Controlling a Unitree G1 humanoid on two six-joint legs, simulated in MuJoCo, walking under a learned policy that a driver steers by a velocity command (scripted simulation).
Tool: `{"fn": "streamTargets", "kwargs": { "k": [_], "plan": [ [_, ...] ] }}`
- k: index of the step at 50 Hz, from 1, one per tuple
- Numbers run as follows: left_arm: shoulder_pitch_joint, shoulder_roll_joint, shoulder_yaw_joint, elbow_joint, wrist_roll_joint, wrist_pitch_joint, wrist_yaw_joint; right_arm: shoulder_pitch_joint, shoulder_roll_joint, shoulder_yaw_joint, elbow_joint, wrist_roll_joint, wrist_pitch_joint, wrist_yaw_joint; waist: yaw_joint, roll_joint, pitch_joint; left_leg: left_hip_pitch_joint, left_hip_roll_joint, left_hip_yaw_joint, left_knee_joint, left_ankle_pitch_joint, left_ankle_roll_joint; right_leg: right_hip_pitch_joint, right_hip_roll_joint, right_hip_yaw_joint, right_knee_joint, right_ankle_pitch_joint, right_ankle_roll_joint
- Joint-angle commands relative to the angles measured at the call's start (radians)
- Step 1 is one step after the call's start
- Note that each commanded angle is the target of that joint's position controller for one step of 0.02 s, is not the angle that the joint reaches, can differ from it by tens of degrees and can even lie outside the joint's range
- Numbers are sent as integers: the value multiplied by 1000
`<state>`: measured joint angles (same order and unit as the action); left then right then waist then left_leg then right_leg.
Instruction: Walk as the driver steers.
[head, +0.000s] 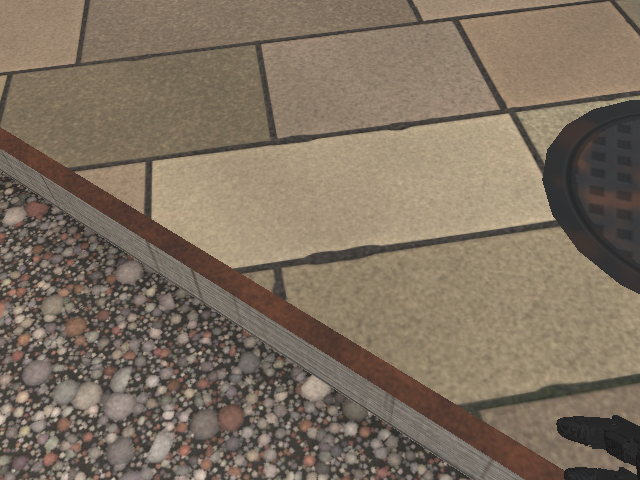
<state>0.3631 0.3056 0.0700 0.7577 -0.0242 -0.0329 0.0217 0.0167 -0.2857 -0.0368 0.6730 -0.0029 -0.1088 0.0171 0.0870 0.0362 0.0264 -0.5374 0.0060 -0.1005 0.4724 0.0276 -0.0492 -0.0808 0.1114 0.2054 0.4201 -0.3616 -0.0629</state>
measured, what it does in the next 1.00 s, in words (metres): walks ahead, turning right: left foot, then right foot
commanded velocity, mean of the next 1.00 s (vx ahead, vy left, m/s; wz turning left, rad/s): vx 0.09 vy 0.00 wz -0.59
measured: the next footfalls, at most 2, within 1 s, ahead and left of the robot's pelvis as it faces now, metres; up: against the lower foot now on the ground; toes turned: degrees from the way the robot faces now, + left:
left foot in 0.04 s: +0.21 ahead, +0.13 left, +0.00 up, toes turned -5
right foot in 0.50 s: +0.17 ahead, -0.13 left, +0.00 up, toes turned -21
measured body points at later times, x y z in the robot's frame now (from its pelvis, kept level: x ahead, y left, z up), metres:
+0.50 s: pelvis +0.13 +0.00 +0.00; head +0.16 -0.02 +0.45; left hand +0.39 +0.21 -0.07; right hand +0.18 -0.32 -0.11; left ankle +0.17 +0.14 -0.74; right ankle +0.13 -0.11 -0.73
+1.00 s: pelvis +0.16 +0.01 +0.00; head +0.19 +0.01 +0.45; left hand +0.47 +0.14 -0.08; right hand +0.12 -0.30 -0.09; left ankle +0.22 +0.10 -0.74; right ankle +0.11 -0.10 -0.71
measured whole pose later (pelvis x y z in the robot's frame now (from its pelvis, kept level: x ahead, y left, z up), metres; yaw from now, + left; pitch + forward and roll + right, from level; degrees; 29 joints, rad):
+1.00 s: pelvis +0.16 +0.01 +0.00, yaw -36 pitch +2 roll +1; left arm 0.14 0.33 0.08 0.60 -0.01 0.05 0.04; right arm 0.13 -0.29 -0.06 0.75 -0.03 -0.01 -0.01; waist 0.01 -0.04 0.02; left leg -0.27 -0.04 -0.02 0.50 -0.25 0.03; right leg -0.43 0.10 0.20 0.75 -0.42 0.00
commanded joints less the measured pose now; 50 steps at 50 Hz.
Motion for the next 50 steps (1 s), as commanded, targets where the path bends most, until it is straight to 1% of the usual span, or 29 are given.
{"fn": "streamTargets", "kwargs": {
  "k": [1, 2, 3, 4, 5, 6, 7, 9, 11, 13, 15, 21, 23, 24, 25, 26, 27, 28, 29, 30, 31, 34, 38, 44, 46, 47, 48, 49, 50],
  "plan": [
    [-53, 128, 36, -72, 4, 3, 10, 77, -146, -57, -46, -14, -31, -8, -110, -154, -89, 263, -11, 33, -86, 52, 63, -54, -165, 163, 144, 530, -44],
    [-68, 78, 18, -104, 18, 0, 9, 195, -193, -69, -37, -35, -35, -15, -158, -89, -228, 514, 125, -62, -29, 248, 124, -157, -107, 115, 365, 408, 1],
    [123, 0, -6, -104, 16, -4, 5, 254, -251, -79, -31, -49, -17, -20, -89, 203, -390, 886, 411, -400, 23, 493, 308, -471, 35, -1, 685, -270, 71],
    [179, 102, 4, -91, 2, -4, 2, 273, -212, -79, -26, -14, 3, -13, -94, 250, -459, 902, 477, -575, -17, 291, 350, -574, -40, -15, 859, -325, 91],
    [78, 168, 25, -91, -6, 9, 6, 223, -136, -59, -55, -14, 16, -19, -125, 140, -333, 790, 412, -445, -48, 211, 310, -619, -78, -24, 925, -245, 115],
    [-12, 184, 34, -109, 2, 22, 11, 170, -104, -46, -59, -14, 31, -25, -126, 64, -237, 663, 359, -302, -64, 214, 273, -623, -109, -69, 913, -181, 133],
    [-50, 179, 40, -121, 10, 36, 15, 129, -89, -38, -56, -14, 42, -28, -111, 46, -163, 549, 310, -210, -81, 245, 263, -607, -135, -87, 883, -153, 146],
    [-34, 117, 30, -129, 3, 59, 14, 89, -104, -42, -40, -23, 52, -31, -70, 92, -99, 369, 252, -86, -151, 218, 254, -506, -163, -131, 787, -112, 148],
    [-47, 75, 20, -144, 6, 66, 16, 76, -126, -51, -27, -22, 52, -35, -66, 111, -98, 341, 262, -25, -189, 268, 282, -481, -169, -159, 701, -77, 156],
    [-78, 73, 17, -161, 16, 66, 12, 69, -147, -59, -18, -16, 58, -43, -71, 90, -136, 370, 293, 8, -197, 295, 302, -464, -188, -160, 626, -13, 155],
    [-105, 75, 16, -169, 17, 69, 3, 45, -157, -63, -16, -10, 70, -49, -73, 78, -155, 367, 297, 56, -209, 235, 298, -420, -196, -171, 546, 62, 148],
    [-205, 96, 24, -218, 15, 80, -29, 62, -201, -75, 17, 8, 95, -39, -102, 88, -105, 401, 322, 123, -182, 81, 258, -339, -179, -227, 322, 82, 97],
    [-196, 99, 31, -223, 15, 78, -37, 62, -211, -78, 32, 22, 100, -39, -85, 88, -101, 426, 324, 142, -118, 76, 222, -284, -161, -252, 191, 109, 66],
    [-176, 105, 37, -215, 15, 75, -36, 70, -199, -75, 42, 30, 102, -40, -73, 78, -102, 410, 300, 171, -58, 48, 185, -216, -136, -265, 92, 175, 43],
    [-138, 145, 53, -204, 19, 74, -26, 125, -164, -67, 65, 25, 100, -35, -67, 13, -117, 351, 248, 219, 53, -20, 122, -96, -136, -220, -4, 320, 6],
    [-89, 263, 83, -212, 24, 71, -6, 138, -113, -49, 44, -19, 97, -29, -80, -245, -146, 118, 136, 303, 339, -345, 27, 96, -350, 67, -23, 748, -82],
    [-98, 298, 82, -236, 53, 60, -4, 77, -104, -40, -3, -36, 95, -34, -58, -346, -166, -118, 1, 204, 578, -702, -35, 127, -513, 313, -29, 873, -289],
    [-82, 247, 71, -227, 57, 41, -14, 30, -152, -55, 2, -21, 97, -35, -16, -200, -203, -130, 14, 77, 698, -684, -31, 107, -478, 257, -41, 836, -302],
    [-116, 229, 64, -219, 48, 27, -12, 34, -153, -58, 3, -1, 101, -37, -47, -169, -174, -137, 30, 51, 708, -605, -17, 76, -421, 174, -41, 770, -249],
    [-170, 201, 59, -221, 30, 25, -8, 57, -144, -59, 23, -1, 103, -44, -75, -122, -159, -135, 43, 41, 671, -534, -16, 46, -372, 124, -39, 690, -197],
    [-212, 184, 51, -228, 16, 30, -2, 56, -155, -62, 24, -9, 107, -49, -90, -129, -144, -118, 42, 39, 645, -486, -22, 10, -355, 106, -44, 667, -175],
    [-232, 178, 46, -237, 27, 40, 10, 81, -128, -57, 28, -4, 108, -46, -110, -161, -172, -26, 0, 51, 590, -415, -40, -45, -315, 79, -45, 689, -172],
    [-219, 185, 52, -232, 22, 50, 21, 48, -100, -44, 18, -2, 110, -44, -85, -177, -175, 42, -25, 38, 394, -390, -46, -51, -305, 126, -32, 592, -162],
    [-237, 180, 55, -234, 17, 65, 14, 71, -116, -50, 12, 11, 98, -28, -77, -225, -145, 163, -57, 30, 154, -387, -15, -86, -282, 261, -18, 484, -148],
    [-268, 170, 52, -240, 3, 72, 19, 135, -116, -57, 28, 11, 88, -22, -118, -211, -141, 279, -55, 49, -60, -246, 16, -122, -240, 270, 19, 425, -103],
    [-250, 144, 46, -241, 2, 73, 23, 168, -149, -69, 37, 1, 86, -24, -118, -162, -149, 391, 23, 4, -127, -162, 51, -205, -196, 239, 70, 285, -55],
    [-193, 81, 30, -234, 17, 73, 19, 177, -213, -82, 28, -17, 92, -33, -79, 71, -161, 507, 250, -201, -165, -46, 138, -360, -75, 88, 301, -60, 8],
    [-213, 145, 51, -262, 12, 64, 18, 159, -237, -86, 24, -52, 90, -26, -80, 233, -91, 405, 401, -411, -208, 64, 310, -522, 22, -36, 507, -284, 65],
    [-183, 215, 75, -236, 21, 62, 16, 99, -186, -73, -7, -46, 82, -28, -64, 138, -74, 368, 403, -359, -204, 59, 336, -511, -50, -9, 688, -236, 94]
  ]
}}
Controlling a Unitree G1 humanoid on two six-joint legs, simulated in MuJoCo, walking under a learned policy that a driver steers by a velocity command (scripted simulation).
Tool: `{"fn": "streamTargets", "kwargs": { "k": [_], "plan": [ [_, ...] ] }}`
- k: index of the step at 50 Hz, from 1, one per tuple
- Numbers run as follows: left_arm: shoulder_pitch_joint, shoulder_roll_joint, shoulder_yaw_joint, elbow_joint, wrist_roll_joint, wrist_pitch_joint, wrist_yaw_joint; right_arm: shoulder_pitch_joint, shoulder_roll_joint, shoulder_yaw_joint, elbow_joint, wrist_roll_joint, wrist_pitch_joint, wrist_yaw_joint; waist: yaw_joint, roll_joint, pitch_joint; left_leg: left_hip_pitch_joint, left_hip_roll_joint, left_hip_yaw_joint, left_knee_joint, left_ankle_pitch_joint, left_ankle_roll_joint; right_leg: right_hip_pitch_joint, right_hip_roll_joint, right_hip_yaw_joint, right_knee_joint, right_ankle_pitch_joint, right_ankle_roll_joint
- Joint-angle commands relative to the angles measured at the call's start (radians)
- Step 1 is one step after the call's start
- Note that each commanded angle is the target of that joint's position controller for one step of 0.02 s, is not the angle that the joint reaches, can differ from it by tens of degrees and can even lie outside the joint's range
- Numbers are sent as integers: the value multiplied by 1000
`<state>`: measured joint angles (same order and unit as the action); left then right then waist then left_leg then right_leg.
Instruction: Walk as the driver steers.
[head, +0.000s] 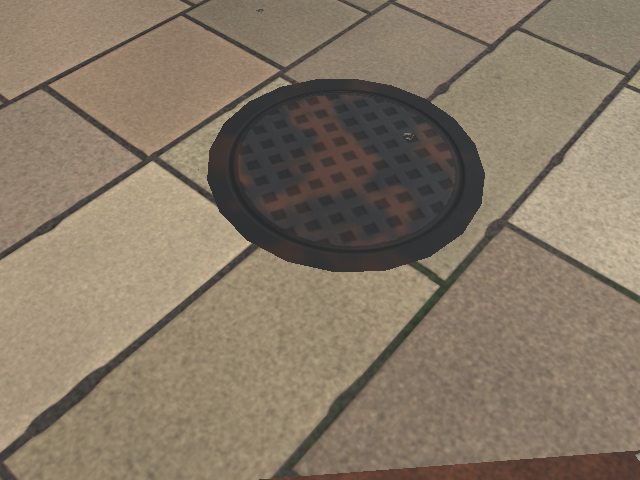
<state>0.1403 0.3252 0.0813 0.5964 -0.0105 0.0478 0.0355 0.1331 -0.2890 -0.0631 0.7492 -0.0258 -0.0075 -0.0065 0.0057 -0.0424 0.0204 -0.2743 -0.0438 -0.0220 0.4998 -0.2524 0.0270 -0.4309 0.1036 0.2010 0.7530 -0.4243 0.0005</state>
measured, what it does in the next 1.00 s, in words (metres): steps on the spot: right foot, then left foot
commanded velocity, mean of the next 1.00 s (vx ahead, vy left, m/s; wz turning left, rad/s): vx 0.01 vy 0.00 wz -0.26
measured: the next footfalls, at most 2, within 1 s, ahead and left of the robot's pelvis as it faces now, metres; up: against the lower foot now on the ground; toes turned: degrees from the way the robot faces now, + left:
right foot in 0.38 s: +0.00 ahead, -0.16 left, +0.00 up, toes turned -11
left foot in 0.72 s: +0.03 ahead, +0.08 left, +0.00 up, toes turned -13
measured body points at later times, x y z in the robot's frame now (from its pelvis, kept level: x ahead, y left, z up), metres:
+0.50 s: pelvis -0.02 -0.05 +0.00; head +0.01 -0.08 +0.45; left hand +0.22 +0.17 -0.07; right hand +0.04 -0.36 -0.12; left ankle -0.01 +0.11 -0.69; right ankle -0.04 -0.15 -0.73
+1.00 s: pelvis -0.02 -0.04 +0.00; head -0.01 -0.04 +0.45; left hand +0.16 +0.19 -0.12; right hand +0.02 -0.32 -0.12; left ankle +0.00 +0.09 -0.73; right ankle -0.04 -0.15 -0.73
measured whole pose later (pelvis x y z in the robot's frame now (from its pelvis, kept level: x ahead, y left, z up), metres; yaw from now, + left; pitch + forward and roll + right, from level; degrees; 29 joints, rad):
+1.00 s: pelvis -0.02 -0.04 +0.00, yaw -13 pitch -2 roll +0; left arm 0.16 0.26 0.04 0.87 0.01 0.02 0.03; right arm 0.19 -0.25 -0.02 0.91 -0.01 -0.02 -0.03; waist 0.00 -0.01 0.03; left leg -0.16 0.03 0.00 0.46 -0.28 -0.03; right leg -0.19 0.03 0.02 0.46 -0.25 -0.02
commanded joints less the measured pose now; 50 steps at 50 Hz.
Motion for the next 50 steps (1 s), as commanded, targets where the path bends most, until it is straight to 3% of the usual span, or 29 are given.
{"fn": "streamTargets", "kwargs": {
  "k": [1, 2, 3, 5, 8, 13, 15, 17, 18, 19, 20, 21, 22, 23, 25, 27, 30, 33, 35, 36, 37, 38, 39, 40, 43, 47, 48, 50],
  "plan": [
    [65, 206, 73, -45, 0, -13, -1, -72, -136, -34, -93, -11, -20, -11, 39, 175, -53, 86, 382, -327, -216, 297, 208, -157, -50, -13, 420, -104, 43],
    [88, 175, 70, -20, 1, -1, 3, -93, -119, -29, -103, 2, -19, -18, 44, 154, -44, 97, 321, -244, -205, 247, 167, -167, -54, -29, 467, -48, 64],
    [85, 153, 64, -20, 2, 7, 2, -95, -107, -24, -104, 16, -17, -25, 30, 158, -29, 111, 304, -202, -201, 262, 164, -197, -56, -38, 506, -4, 83],
    [45, 113, 51, -39, -9, 6, -3, -53, -109, -20, -100, 12, -5, -40, 4, 173, -21, 136, 273, -120, -207, 294, 172, -211, -68, -92, 475, 42, 103],
    [-31, 80, 35, -75, -9, -1, -7, 26, -138, -31, -89, 5, 7, -50, -50, 196, -55, 270, 311, -97, -199, 386, 200, -239, -108, -129, 334, 39, 125],
    [-26, 55, 15, -89, 5, -2, -25, 10, -195, -51, -88, 19, 17, -28, -52, 213, -91, 218, 336, -31, -184, 451, 206, -31, -133, -198, 85, -1, 98],
    [-7, 65, 17, -83, 4, 1, -27, 10, -200, -52, -78, 31, 15, -17, -46, 224, -93, 210, 344, -32, -164, 461, 202, 35, -118, -220, -23, 21, 74],
    [40, 59, 18, -62, 4, 2, -31, -11, -196, -48, -68, 49, 13, -14, -11, 218, -93, 187, 333, -18, -111, 446, 171, 139, -104, -236, -231, 149, 30],
    [73, 65, 21, -44, 5, 1, -32, 0, -172, -39, -56, 57, 12, -14, 7, 198, -95, 145, 311, 4, -68, 409, 130, 238, -88, -246, -373, 264, -2],
    [88, 96, 26, -42, 8, 0, -26, 57, -129, -23, -32, 47, 4, -10, 3, 122, -118, 50, 271, 46, -5, 294, 55, 384, -129, -175, -428, 406, -31],
    [115, 170, 35, -58, 18, 1, -10, 67, -46, 10, -58, -16, -6, 2, -24, -145, -185, -149, 180, 132, 214, -128, -50, 568, -368, 100, -380, 803, -106],
    [76, 150, 22, -63, 45, -14, -13, 11, -74, 2, -78, -4, -4, -6, 5, -196, -166, -222, 115, 71, 347, -386, -103, 425, -491, 192, -386, 793, -293],
    [52, 117, 14, -59, 50, -34, -22, -15, -142, -18, -70, 16, 4, -13, 24, -113, -137, -214, 130, 16, 452, -382, -117, 361, -448, 146, -408, 708, -313],
    [15, 95, 5, -42, 47, -48, -24, -9, -144, -24, -60, 27, 11, -14, 3, -117, -110, -216, 135, -6, 479, -331, -119, 332, -390, 81, -415, 638, -269],
    [-45, 100, 4, -30, 28, -60, -23, 29, -149, -32, -25, 17, 27, -27, -17, -108, -75, -202, 131, -17, 490, -235, -134, 286, -344, 26, -423, 617, -225],
    [-62, 70, -8, -13, 29, -62, -18, 62, -124, -28, -7, 19, 29, -28, -36, -100, -86, -136, 118, -11, 474, -179, -146, 252, -314, -22, -419, 656, -221],
    [-66, 55, -13, 13, 30, -58, -16, 32, -84, -11, -4, 22, 25, -29, -13, -99, -86, -77, 115, 2, 302, -159, -142, 267, -292, -37, -406, 603, -216],
    [-58, 57, -15, 44, 28, -54, -18, 23, -86, -3, 1, 24, 20, -28, 2, -96, -84, -19, 107, 7, 139, -141, -127, 282, -308, 16, -402, 521, -227],
    [-69, 40, -26, 68, 16, -54, -19, 64, -78, 4, 24, 16, 12, -23, -36, -64, -71, 100, 99, 15, -99, 79, -98, 238, -279, 9, -399, 411, -181],
    [-32, 31, -29, 88, 18, -61, -22, 72, -105, 3, 31, 2, 9, -24, -28, -25, -76, 183, 127, -26, -131, 219, -78, 199, -250, 0, -402, 341, -134],
    [-3, 33, -30, 94, 34, -70, -29, 72, -166, -6, 30, 3, 9, -28, 10, 61, -72, 215, 176, -63, -98, 333, -45, 170, -199, -39, -385, 262, -93],
    [-2, 39, -25, 100, 34, -71, -29, 55, -180, -15, 52, 19, 7, -23, 25, 131, -59, 129, 160, -40, -72, 187, -8, 210, -146, -99, -398, 216, -58],
    [-54, 55, -25, 108, 34, -69, -25, 40, -126, -3, 46, 18, 1, -16, -12, 95, -37, 81, 142, -37, -99, 110, -10, 243, -133, -110, -370, 209, -41],
    [-71, 45, -24, 110, 28, -64, -19, 36, -102, 5, 57, 8, -6, -16, -12, 101, -39, 66, 139, -37, -117, 87, -23, 257, -134, -116, -360, 219, -42],
    [-52, 36, -24, 142, 25, -47, -9, 36, -89, 14, 80, 8, -25, -16, -9, 106, -25, 69, 124, -23, -123, 107, -48, 265, -136, -112, -360, 284, -49],
    [-37, 33, -21, 192, 21, -45, -8, 42, -93, 19, 110, 12, -26, -21, -14, 72, -20, 78, 116, -17, -127, 102, -46, 271, -135, -115, -366, 318, -43],
    [-24, 27, -23, 211, 21, -44, -7, 52, -85, 23, 122, 11, -24, -23, -14, 65, -39, 87, 107, -7, -133, 37, -44, 280, -126, -125, -373, 250, -42],
    [-22, 39, -18, 232, 14, -39, -1, 48, -87, 23, 131, 18, -19, -30, -12, 51, -7, 54, 82, 7, -120, -138, -28, 242, -104, -135, -372, 33, -48]
  ]
}}
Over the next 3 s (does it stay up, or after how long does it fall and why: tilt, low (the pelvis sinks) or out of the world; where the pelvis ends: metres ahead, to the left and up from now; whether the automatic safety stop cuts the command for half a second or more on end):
stays up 0.95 -0.26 0.15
